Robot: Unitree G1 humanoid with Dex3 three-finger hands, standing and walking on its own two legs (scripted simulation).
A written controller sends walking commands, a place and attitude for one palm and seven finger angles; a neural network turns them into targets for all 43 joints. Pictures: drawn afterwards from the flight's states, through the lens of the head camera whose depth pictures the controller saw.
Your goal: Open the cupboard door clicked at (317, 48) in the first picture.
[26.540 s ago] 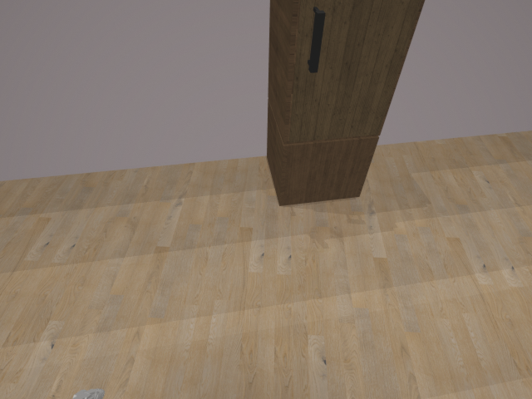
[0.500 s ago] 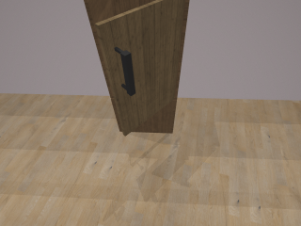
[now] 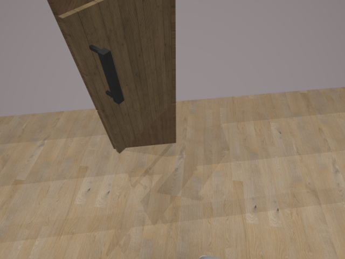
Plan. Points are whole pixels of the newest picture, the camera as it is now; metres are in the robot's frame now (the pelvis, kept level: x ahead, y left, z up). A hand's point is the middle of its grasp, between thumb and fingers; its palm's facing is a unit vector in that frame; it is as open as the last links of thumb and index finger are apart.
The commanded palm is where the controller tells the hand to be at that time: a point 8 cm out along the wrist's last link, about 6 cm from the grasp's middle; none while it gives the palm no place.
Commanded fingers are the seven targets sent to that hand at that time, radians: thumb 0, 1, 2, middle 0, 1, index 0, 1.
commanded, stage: walk to a spot facing it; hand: left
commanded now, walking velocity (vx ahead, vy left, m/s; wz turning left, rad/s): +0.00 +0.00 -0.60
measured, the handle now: (107, 76) +0.58 +0.23 +0.08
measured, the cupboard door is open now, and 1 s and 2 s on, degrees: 47 47 47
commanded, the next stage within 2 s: none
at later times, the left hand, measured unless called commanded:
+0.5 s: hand out of the picture +0.09 +0.19 -0.17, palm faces -0.18 -0.95 -0.25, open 7.4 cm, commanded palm none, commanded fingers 0.00 0.90 0.90 -0.20 -0.30 -0.20 -0.30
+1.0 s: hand (141, 235) +0.20 +0.11 -0.17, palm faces -0.54 -0.81 -0.25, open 7.4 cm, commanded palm none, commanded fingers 0.00 0.90 0.90 -0.20 -0.30 -0.20 -0.30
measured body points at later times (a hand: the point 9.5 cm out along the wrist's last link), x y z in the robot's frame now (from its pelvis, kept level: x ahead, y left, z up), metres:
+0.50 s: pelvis +0.00 +0.00 +0.00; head +0.06 -0.01 +0.45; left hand +0.10 +0.24 -0.15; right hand +0.08 -0.28 -0.12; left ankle +0.03 +0.14 -0.73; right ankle +0.00 -0.10 -0.73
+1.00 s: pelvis +0.01 -0.02 +0.00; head +0.06 -0.05 +0.44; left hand +0.23 +0.15 -0.15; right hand -0.08 -0.30 -0.13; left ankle +0.08 +0.10 -0.73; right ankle -0.04 -0.14 -0.73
